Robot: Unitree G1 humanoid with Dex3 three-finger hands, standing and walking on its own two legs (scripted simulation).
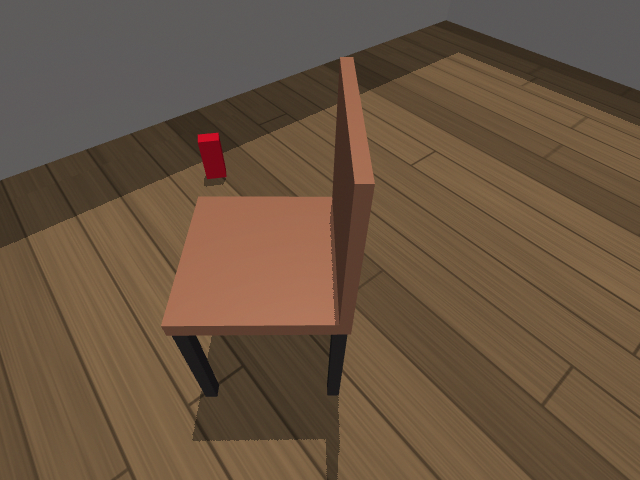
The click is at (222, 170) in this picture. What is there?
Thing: carton on end
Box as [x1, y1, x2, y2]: [198, 133, 225, 178]
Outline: 199,134 198,145 207,178 225,176 225,167 218,133
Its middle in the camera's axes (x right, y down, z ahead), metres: -0.52 -0.38 +1.88
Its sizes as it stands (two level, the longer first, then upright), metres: 0.095 0.065 0.216
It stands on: the floor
